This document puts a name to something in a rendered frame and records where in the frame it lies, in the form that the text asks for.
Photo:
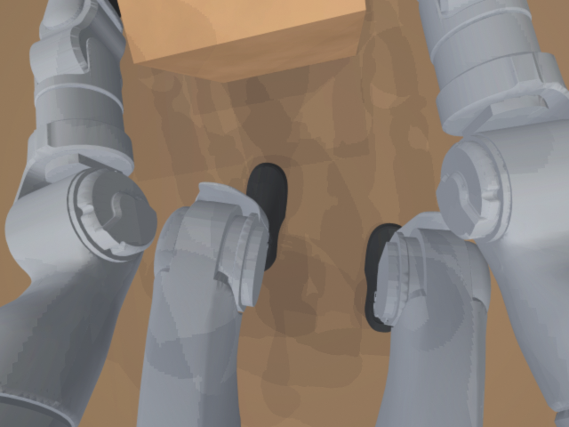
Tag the right robot forearm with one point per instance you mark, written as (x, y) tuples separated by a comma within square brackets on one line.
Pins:
[(490, 69)]

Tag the left robot forearm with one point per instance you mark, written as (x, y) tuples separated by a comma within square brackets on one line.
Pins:
[(78, 94)]

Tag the robot left shin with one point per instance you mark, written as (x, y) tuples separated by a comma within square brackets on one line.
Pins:
[(209, 191)]

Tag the robot shin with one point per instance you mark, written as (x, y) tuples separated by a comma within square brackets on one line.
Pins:
[(209, 191), (480, 274)]

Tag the right robot upper arm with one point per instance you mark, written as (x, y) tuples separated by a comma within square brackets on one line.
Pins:
[(508, 189)]

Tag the robot right shin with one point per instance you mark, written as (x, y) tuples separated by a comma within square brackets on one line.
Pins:
[(480, 274)]

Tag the left robot upper arm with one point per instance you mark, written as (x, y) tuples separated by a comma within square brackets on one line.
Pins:
[(81, 240)]

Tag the carton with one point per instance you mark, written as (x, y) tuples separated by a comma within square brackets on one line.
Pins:
[(228, 40)]

